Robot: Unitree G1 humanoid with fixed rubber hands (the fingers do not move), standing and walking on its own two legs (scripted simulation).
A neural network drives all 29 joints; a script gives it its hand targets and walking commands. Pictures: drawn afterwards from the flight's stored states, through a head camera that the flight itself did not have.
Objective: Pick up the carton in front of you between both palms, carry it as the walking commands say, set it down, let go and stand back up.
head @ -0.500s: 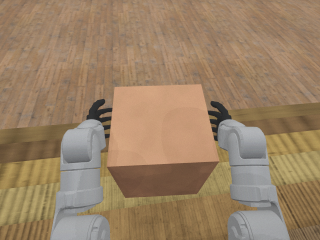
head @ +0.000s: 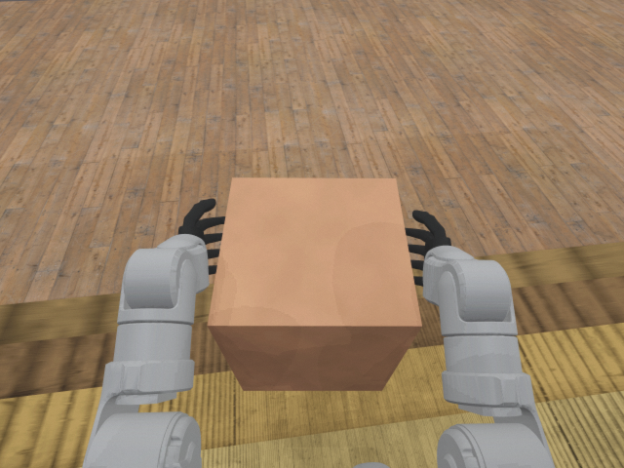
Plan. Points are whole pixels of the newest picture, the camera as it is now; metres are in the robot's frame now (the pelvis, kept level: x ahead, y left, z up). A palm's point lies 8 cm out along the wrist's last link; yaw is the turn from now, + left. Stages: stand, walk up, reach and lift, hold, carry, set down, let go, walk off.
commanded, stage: carry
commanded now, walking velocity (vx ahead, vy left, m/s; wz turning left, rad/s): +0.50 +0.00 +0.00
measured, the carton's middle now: (313, 293) +0.37 -0.01 +0.02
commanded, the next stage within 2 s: none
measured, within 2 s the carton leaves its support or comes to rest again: neither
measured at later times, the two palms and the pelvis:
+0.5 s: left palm (216, 177) +0.70 +0.17 -0.04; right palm (355, 164) +0.73 -0.13 -0.05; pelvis +0.37 -0.02 -0.13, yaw +0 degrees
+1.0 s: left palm (253, 126) +1.11 +0.13 -0.19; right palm (349, 125) +1.09 -0.17 -0.18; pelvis +0.74 +0.01 -0.28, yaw +0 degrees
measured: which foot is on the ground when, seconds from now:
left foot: down 0.00-0.26, up 0.28-0.62, down 0.64-1.00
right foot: up 0.00-0.24, down 0.26-0.64, up 0.66-1.00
